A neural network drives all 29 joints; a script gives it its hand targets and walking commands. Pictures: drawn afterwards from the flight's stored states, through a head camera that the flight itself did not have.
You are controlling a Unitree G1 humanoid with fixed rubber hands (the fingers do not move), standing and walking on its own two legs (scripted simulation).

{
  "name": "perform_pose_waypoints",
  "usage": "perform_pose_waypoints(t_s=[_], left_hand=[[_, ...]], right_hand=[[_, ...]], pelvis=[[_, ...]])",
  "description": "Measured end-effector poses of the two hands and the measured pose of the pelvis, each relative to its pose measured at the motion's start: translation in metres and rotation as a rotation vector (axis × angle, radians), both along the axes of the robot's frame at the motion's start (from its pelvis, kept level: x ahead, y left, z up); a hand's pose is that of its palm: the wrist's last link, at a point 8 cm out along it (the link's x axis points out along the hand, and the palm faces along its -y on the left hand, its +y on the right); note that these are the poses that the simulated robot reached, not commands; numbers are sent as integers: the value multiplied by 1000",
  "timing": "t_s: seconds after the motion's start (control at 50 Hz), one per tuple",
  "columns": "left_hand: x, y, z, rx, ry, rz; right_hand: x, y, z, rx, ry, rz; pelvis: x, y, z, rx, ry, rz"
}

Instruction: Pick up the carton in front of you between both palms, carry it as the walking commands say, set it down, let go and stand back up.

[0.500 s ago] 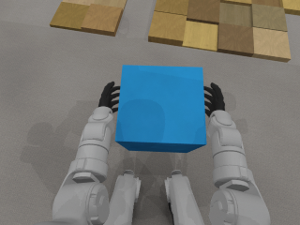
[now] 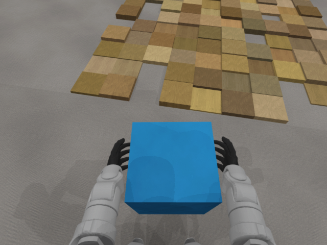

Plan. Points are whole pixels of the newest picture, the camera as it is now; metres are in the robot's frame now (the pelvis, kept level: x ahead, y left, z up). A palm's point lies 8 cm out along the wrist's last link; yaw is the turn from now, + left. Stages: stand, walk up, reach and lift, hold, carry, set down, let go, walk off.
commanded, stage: reach and lift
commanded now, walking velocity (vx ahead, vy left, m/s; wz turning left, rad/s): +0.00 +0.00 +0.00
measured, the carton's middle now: (171, 172) +0.35 -0.01 -0.10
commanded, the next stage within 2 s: hold in 1.38 s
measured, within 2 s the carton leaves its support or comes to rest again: neither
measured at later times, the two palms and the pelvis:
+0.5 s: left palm (98, 161) +0.30 +0.15 +0.08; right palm (243, 157) +0.31 -0.15 +0.09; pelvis +0.00 +0.00 +0.06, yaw +0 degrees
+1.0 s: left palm (97, 158) +0.30 +0.15 +0.09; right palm (248, 152) +0.31 -0.15 +0.11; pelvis +0.01 -0.01 +0.06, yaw +1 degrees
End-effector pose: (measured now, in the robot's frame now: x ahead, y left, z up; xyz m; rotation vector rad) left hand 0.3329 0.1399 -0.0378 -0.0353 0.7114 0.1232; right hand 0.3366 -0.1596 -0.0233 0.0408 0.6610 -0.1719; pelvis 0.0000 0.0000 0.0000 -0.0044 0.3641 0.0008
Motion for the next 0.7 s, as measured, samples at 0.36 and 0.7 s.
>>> perform_pose_waypoints(t_s=[0.36, 0.7], left_hand=[[-34, 8, 103, 22, -33, -9], [-33, 2, 121, 47, 2, -31]], right_hand=[[-28, 8, 107, -35, -32, 38], [-32, 2, 120, -44, 1, 43]], pelvis=[[18, 1, 58, 4, -331, 5], [3, -1, 61, 3, -418, 5]])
